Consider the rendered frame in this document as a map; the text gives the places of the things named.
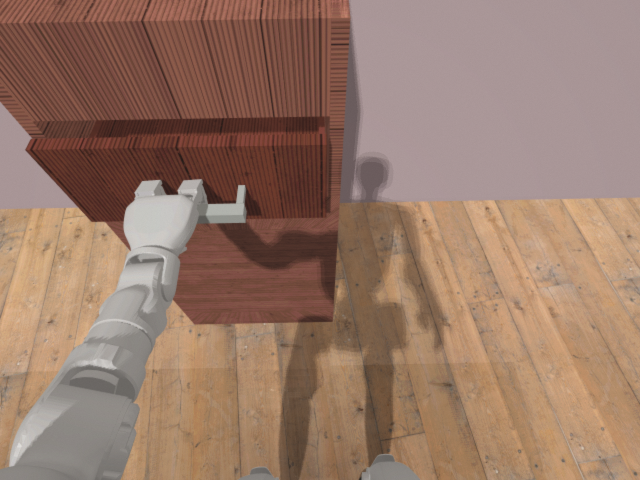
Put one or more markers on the drawer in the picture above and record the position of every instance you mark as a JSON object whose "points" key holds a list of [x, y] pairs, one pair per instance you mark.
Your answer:
{"points": [[282, 161]]}

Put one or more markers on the left robot hand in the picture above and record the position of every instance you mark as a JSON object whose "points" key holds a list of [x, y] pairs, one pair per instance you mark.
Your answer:
{"points": [[160, 220]]}

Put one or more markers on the left robot shin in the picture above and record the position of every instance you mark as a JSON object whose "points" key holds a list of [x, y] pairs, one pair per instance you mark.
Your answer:
{"points": [[257, 470]]}

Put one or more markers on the robot shin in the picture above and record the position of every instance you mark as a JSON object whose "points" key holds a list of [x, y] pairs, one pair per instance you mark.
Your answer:
{"points": [[383, 458], [257, 470]]}

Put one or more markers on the left robot forearm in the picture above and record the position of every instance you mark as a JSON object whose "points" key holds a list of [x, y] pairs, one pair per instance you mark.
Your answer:
{"points": [[113, 356]]}

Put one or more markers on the cabinet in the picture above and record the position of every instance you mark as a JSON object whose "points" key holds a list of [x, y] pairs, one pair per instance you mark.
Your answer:
{"points": [[66, 63]]}

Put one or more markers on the handle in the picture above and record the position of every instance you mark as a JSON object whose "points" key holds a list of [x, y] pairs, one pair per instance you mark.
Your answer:
{"points": [[224, 213]]}

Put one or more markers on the robot left upper arm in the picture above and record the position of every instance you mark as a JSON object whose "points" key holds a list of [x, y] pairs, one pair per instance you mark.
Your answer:
{"points": [[78, 434]]}

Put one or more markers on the right robot shin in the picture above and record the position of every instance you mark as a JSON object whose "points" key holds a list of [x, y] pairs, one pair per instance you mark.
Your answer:
{"points": [[383, 458]]}

